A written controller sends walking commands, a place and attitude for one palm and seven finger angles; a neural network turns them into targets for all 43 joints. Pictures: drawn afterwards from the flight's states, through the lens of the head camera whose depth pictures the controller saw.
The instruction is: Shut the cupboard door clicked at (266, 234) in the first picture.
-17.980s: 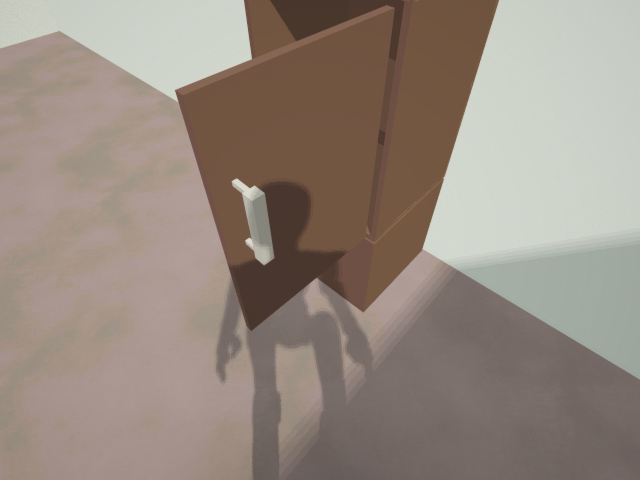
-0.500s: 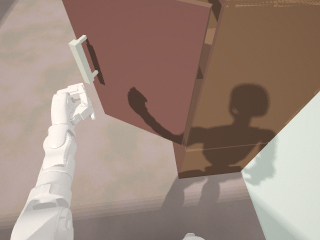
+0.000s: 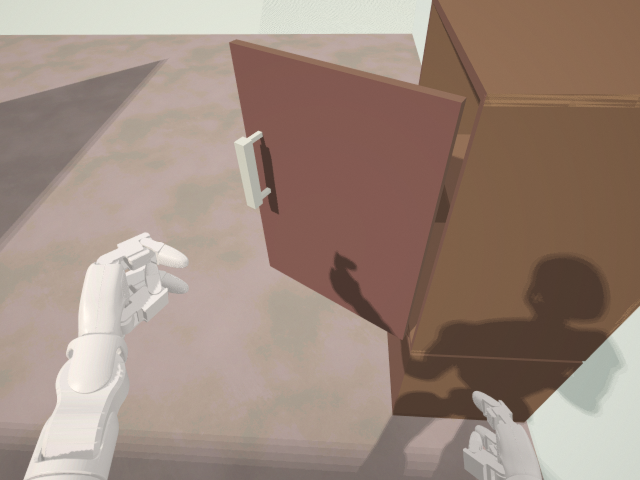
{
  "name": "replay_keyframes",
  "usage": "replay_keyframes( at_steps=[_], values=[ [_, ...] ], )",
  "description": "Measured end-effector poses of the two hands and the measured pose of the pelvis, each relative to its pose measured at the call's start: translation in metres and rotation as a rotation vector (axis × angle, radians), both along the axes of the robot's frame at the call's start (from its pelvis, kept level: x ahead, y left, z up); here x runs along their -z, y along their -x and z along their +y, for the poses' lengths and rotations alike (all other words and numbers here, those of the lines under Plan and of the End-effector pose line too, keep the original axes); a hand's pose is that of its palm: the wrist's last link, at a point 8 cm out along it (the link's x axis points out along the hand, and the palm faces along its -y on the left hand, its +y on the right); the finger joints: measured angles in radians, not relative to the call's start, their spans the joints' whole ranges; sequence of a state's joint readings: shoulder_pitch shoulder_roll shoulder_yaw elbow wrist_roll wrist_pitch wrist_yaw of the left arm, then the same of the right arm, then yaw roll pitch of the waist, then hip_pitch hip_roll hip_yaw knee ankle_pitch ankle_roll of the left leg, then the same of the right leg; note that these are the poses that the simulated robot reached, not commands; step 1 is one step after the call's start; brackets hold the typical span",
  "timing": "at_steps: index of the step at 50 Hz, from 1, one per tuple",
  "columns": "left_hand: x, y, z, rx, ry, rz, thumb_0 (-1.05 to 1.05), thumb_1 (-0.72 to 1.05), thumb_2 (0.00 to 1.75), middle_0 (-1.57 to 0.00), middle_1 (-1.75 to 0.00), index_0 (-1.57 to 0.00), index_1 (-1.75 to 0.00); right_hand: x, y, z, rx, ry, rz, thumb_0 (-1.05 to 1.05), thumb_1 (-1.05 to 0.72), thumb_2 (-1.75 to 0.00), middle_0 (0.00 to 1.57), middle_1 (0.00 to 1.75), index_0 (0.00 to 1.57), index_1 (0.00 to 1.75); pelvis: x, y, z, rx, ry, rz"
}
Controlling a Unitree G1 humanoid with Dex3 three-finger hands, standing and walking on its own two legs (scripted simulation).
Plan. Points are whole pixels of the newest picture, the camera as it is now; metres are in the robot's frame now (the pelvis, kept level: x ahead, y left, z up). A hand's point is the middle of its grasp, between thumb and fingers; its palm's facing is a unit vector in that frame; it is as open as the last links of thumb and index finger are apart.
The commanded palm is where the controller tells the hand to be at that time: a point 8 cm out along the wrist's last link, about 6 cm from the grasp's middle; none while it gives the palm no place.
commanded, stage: draw the hand back to the body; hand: left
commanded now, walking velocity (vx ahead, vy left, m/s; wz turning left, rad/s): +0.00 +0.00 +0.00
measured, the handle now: (256, 170) +0.68 +0.21 +0.01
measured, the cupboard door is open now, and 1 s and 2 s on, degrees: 59 59 59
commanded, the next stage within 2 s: step back with the hand held close in 0.74 s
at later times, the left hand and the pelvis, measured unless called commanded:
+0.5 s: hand (54, 348) +0.18 +0.27 +0.16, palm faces +0.48 -0.76 -0.43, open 7.0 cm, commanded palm +0.14 +0.30 +0.17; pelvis +0.01 +0.00 +0.00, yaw +0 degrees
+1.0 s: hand (68, 339) +0.20 +0.27 +0.15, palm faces +0.44 -0.78 -0.45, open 7.4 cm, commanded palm +0.14 +0.30 +0.17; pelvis +0.00 +0.00 +0.00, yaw -1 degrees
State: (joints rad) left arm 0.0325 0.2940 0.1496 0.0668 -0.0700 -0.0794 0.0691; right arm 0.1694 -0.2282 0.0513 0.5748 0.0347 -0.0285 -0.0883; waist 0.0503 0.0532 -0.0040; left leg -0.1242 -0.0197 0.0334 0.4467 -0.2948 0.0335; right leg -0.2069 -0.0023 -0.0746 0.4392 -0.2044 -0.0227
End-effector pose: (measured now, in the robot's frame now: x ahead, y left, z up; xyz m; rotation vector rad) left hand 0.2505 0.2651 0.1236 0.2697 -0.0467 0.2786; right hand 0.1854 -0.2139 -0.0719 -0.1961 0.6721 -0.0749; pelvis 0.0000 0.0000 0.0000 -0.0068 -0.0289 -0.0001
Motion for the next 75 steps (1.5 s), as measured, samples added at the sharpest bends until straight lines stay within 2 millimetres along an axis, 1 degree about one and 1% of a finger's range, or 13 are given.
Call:
replay_keyframes(
  at_steps=[8, 20, 23, 26, 32, 38, 46, 54, 57, 62, 67, 70, 75],
  values=[
    [-0.020, 0.038, 0.010, -0.058, -0.072, -0.017, 0.01, 0.89, 0.90, -0.71, -0.86, -0.72, -0.86, 0.007, 0.000, 0.009, -0.033, -0.027, 0.020, 0.01, -0.90, -0.90, 0.20, 0.30, 0.20, 0.30, -0.003, -0.006, 0.000, 0.000, 0.000, -0.029],
    [-0.056, 0.099, 0.034, -0.180, -0.229, -0.053, 0.01, 0.89, 0.90, -0.39, -0.50, -0.39, -0.50, 0.012, 0.008, -0.005, -0.014, -0.014, 0.029, 0.01, -0.90, -0.90, 0.20, 0.30, 0.20, 0.30, -0.003, -0.011, -0.003, 0.004, 0.003, -0.043],
    [-0.058, 0.108, 0.036, -0.205, -0.241, -0.059, 0.01, 0.89, 0.90, -0.32, -0.43, -0.33, -0.43, 0.012, 0.007, -0.007, -0.017, -0.004, 0.018, 0.01, -0.90, -0.90, 0.20, 0.30, 0.20, 0.30, -0.003, -0.008, -0.003, 0.000, 0.002, -0.047],
    [-0.053, 0.110, 0.036, -0.222, -0.221, -0.057, 0.01, 0.89, 0.90, -0.27, -0.37, -0.28, -0.38, 0.012, 0.007, -0.009, -0.022, 0.005, 0.013, 0.01, -0.90, -0.90, 0.20, 0.30, 0.20, 0.30, -0.003, -0.005, -0.003, -0.004, 0.000, -0.050],
    [-0.043, 0.102, 0.029, -0.201, -0.182, -0.049, 0.01, 0.89, 0.90, -0.22, -0.32, -0.23, -0.33, 0.008, 0.009, -0.009, -0.015, 0.007, -0.005, 0.01, -0.90, -0.90, 0.20, 0.30, 0.20, 0.30, -0.003, -0.001, -0.005, 0.000, -0.004, -0.051],
    [-0.053, 0.099, 0.023, -0.159, -0.208, -0.087, 0.01, 0.89, 0.90, -0.21, -0.31, -0.22, -0.31, 0.005, 0.012, -0.008, -0.002, -0.002, -0.025, 0.01, -0.90, -0.90, 0.20, 0.30, 0.20, 0.30, -0.003, -0.003, -0.005, 0.008, -0.002, -0.057],
    [-0.057, 0.099, 0.030, -0.170, -0.235, -0.089, 0.01, 0.89, 0.90, -0.21, -0.30, -0.22, -0.31, 0.010, 0.019, -0.010, 0.012, -0.013, 0.005, 0.01, -0.90, -0.90, 0.20, 0.30, 0.20, 0.30, -0.003, 0.000, -0.004, 0.012, 0.004, -0.037],
    [-0.042, 0.092, 0.037, -0.115, -0.256, -0.048, 0.01, 0.89, 0.90, -0.21, -0.30, -0.21, -0.31, 0.014, 0.037, -0.022, 0.088, 0.040, 0.081, 0.01, -0.90, -0.90, 0.20, 0.30, 0.20, 0.30, 0.001, 0.008, 0.009, 0.012, 0.009, 0.039],
    [-0.044, 0.092, 0.041, -0.083, -0.278, -0.050, 0.01, 0.89, 0.90, -0.21, -0.30, -0.22, -0.31, 0.012, 0.045, -0.023, 0.122, 0.061, 0.091, 0.01, -0.90, -0.90, 0.20, 0.30, 0.20, 0.30, 0.003, 0.011, 0.016, 0.020, -0.001, 0.045],
    [-0.060, 0.101, 0.051, -0.060, -0.342, -0.105, 0.01, 0.88, 0.90, -0.21, -0.30, -0.22, -0.31, 0.008, 0.054, -0.016, 0.145, 0.065, 0.072, 0.01, -0.90, -0.90, 0.20, 0.30, 0.20, 0.30, 0.006, 0.021, 0.023, 0.025, -0.007, 0.038],
    [-0.068, 0.122, 0.057, -0.084, -0.363, -0.169, 0.01, 0.89, 0.90, -0.21, -0.30, -0.22, -0.31, 0.005, 0.063, -0.006, 0.128, 0.047, 0.030, 0.01, -0.90, -0.90, 0.20, 0.30, 0.20, 0.30, 0.010, 0.034, 0.024, 0.023, -0.014, 0.023],
    [-0.061, 0.135, 0.059, -0.120, -0.350, -0.182, 0.01, 0.89, 0.90, -0.21, -0.30, -0.22, -0.31, 0.008, 0.069, -0.003, 0.112, 0.038, 0.017, 0.01, -0.90, -0.90, 0.20, 0.30, 0.20, 0.30, 0.014, 0.043, 0.022, 0.019, -0.018, 0.020],
    [-0.039, 0.151, 0.056, -0.164, -0.292, -0.158, 0.01, 0.89, 0.90, -0.21, -0.30, -0.21, -0.31, 0.015, 0.085, -0.006, 0.087, 0.048, 0.035, 0.01, -0.90, -0.90, 0.20, 0.30, 0.20, 0.30, 0.019, 0.060, 0.017, 0.011, -0.012, 0.018]
  ],
)
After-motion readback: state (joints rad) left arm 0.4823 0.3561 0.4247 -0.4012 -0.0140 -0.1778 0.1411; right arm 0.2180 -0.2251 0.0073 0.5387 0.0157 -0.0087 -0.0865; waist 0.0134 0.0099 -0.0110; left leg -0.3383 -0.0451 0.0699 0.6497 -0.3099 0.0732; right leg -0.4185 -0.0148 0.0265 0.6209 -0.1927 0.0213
